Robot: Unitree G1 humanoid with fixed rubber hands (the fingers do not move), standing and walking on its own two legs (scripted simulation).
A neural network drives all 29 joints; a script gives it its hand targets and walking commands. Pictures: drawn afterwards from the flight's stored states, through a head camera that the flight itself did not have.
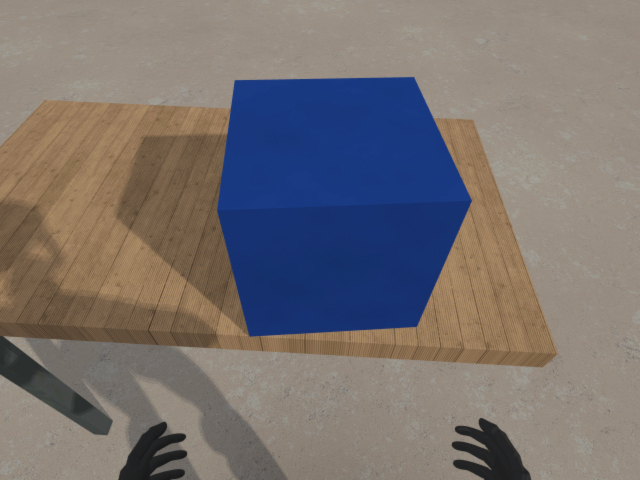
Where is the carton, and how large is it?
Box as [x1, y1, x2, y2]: [217, 77, 471, 336]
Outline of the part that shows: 413,77 235,80 217,211 249,336 416,326 471,200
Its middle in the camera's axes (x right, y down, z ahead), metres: +0.01 -0.04 +0.53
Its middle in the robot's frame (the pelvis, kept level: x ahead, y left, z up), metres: +0.45 +0.01 +0.09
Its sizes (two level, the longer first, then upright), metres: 0.237 0.236 0.247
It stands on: a table, 0.75 m high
